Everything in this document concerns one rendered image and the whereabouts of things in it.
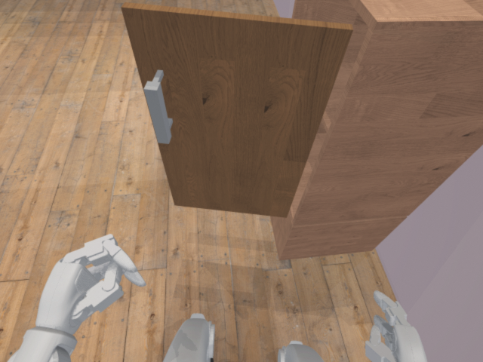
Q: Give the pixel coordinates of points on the left robot hand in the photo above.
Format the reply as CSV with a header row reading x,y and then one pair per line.
x,y
61,306

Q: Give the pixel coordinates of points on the handle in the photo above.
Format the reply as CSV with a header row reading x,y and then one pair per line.
x,y
155,100

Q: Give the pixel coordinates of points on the right robot hand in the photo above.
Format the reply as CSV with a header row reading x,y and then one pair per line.
x,y
402,341

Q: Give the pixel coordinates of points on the robot left thigh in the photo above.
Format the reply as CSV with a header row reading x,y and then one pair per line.
x,y
194,342

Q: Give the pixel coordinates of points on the robot thigh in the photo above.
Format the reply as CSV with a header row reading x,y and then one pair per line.
x,y
194,342
298,353

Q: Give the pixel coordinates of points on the robot right thigh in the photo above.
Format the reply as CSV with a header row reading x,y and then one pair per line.
x,y
298,353

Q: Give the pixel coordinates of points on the cupboard door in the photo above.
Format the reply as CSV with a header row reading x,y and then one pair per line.
x,y
246,94

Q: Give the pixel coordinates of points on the left robot forearm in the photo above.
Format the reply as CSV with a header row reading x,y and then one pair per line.
x,y
41,344

